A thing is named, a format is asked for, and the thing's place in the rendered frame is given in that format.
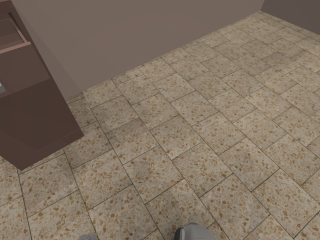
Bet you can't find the cabinet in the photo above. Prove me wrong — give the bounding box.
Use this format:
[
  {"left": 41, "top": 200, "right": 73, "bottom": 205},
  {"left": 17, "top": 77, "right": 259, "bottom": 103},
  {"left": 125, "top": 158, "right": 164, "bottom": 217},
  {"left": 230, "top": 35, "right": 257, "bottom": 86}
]
[{"left": 0, "top": 0, "right": 84, "bottom": 171}]

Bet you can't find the right robot thigh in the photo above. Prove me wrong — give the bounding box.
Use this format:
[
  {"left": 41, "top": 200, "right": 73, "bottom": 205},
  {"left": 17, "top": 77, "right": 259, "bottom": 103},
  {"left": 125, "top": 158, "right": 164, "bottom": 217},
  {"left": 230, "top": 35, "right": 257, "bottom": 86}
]
[{"left": 179, "top": 224, "right": 216, "bottom": 240}]

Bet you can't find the drawer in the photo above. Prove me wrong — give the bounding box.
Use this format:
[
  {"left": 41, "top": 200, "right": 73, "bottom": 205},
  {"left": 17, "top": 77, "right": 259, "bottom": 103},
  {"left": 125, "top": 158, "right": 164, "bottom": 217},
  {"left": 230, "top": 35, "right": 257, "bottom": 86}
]
[{"left": 0, "top": 18, "right": 50, "bottom": 98}]

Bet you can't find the right robot shin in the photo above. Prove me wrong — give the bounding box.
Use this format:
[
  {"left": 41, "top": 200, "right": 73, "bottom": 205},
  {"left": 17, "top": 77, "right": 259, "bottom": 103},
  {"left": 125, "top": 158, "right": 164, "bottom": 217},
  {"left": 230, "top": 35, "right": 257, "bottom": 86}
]
[{"left": 185, "top": 221, "right": 198, "bottom": 227}]

